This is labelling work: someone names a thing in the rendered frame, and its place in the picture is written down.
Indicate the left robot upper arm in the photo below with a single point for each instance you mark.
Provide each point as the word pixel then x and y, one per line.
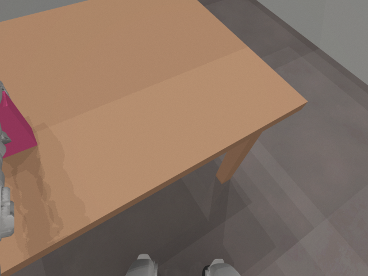
pixel 6 214

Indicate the robot right shin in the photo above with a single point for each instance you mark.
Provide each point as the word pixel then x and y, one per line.
pixel 217 261

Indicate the robot right thigh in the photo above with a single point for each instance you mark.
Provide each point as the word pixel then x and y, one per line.
pixel 221 269

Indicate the left robot hand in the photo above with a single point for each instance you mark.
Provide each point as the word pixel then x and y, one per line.
pixel 5 139

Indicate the sponge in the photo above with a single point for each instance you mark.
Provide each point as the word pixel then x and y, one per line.
pixel 16 127

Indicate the table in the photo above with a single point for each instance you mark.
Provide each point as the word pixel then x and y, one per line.
pixel 124 97

